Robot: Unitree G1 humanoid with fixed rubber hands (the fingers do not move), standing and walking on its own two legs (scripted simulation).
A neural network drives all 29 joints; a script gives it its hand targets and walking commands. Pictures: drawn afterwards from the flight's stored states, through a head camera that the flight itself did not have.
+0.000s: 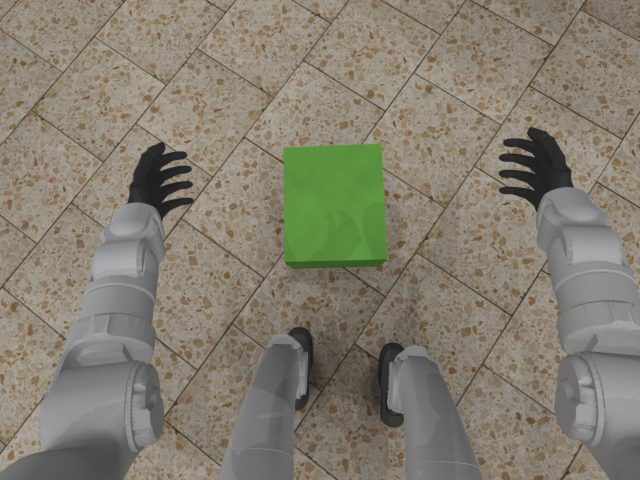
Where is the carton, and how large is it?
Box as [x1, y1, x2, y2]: [284, 144, 386, 268]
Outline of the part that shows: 381,144 284,147 284,261 292,268 376,266 380,265 386,259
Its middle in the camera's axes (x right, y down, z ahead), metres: +0.03 -0.08 +1.00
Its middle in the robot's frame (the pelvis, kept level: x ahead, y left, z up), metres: +0.54 +0.05 -0.60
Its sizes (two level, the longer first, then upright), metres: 0.285 0.241 0.164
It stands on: the floor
